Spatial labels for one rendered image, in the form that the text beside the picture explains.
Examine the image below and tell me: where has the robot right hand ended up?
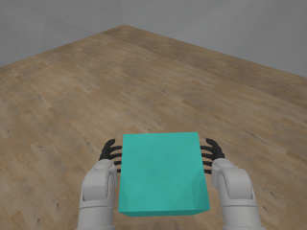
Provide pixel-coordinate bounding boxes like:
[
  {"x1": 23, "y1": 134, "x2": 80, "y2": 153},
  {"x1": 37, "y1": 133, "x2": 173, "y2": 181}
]
[{"x1": 200, "y1": 138, "x2": 225, "y2": 174}]

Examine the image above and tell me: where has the robot right forearm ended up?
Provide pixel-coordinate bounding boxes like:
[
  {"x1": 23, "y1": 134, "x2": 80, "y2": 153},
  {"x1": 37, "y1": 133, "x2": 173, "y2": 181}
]
[{"x1": 211, "y1": 158, "x2": 267, "y2": 230}]

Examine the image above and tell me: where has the robot left forearm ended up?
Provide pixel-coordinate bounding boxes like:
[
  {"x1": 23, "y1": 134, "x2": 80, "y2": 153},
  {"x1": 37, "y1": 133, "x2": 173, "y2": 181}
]
[{"x1": 75, "y1": 159, "x2": 118, "y2": 230}]

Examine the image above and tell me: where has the carton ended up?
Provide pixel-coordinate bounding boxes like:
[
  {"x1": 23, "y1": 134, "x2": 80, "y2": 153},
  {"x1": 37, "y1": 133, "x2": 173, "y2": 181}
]
[{"x1": 118, "y1": 132, "x2": 210, "y2": 217}]

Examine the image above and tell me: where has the robot left hand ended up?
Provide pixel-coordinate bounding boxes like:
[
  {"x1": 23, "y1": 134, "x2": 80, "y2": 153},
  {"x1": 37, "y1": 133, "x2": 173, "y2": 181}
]
[{"x1": 99, "y1": 139, "x2": 122, "y2": 173}]

